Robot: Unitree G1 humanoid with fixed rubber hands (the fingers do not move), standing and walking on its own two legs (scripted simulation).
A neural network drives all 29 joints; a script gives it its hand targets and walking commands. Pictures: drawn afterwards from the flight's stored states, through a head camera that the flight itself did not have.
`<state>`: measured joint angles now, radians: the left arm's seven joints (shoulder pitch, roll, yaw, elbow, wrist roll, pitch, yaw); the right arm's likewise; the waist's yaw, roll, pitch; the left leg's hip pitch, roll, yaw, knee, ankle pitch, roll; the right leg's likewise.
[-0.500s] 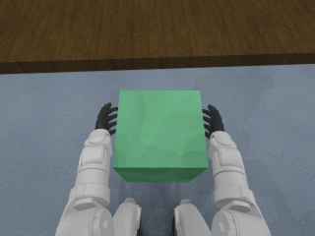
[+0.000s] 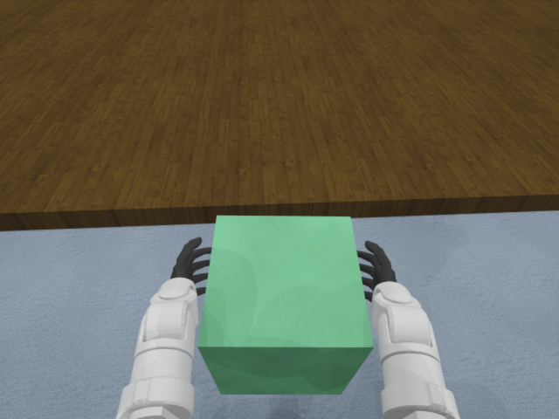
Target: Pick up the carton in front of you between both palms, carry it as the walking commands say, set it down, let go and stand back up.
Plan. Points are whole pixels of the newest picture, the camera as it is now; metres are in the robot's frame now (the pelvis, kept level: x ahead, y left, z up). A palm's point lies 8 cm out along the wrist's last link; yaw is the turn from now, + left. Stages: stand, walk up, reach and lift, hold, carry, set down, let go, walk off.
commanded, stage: reach and lift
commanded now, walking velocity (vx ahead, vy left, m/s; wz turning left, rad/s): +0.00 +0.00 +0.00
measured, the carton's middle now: (282, 310) +0.30 +0.00 -0.05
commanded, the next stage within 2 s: hold in 0.98 s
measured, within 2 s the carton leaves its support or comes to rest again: neither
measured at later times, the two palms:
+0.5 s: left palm (183, 282) +0.30 +0.15 +0.03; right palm (384, 286) +0.30 -0.15 +0.03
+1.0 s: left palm (181, 279) +0.30 +0.15 +0.05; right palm (385, 283) +0.30 -0.15 +0.04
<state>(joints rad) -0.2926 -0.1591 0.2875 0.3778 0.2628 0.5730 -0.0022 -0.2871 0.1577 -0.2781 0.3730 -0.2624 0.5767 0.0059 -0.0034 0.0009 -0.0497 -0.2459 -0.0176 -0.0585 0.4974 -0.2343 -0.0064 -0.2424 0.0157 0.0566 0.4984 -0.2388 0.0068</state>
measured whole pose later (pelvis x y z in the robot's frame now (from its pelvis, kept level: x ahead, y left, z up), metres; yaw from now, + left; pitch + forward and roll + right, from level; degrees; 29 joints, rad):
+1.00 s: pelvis +0.01 +0.00 +0.01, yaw +0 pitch -6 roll +0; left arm -0.26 -0.15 0.23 0.25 0.28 0.69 -0.02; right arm -0.25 0.15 -0.22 0.24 -0.27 0.69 0.02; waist 0.00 0.00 0.04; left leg -0.07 -0.01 -0.06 0.37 -0.20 -0.01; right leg -0.06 0.01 0.06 0.37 -0.20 0.01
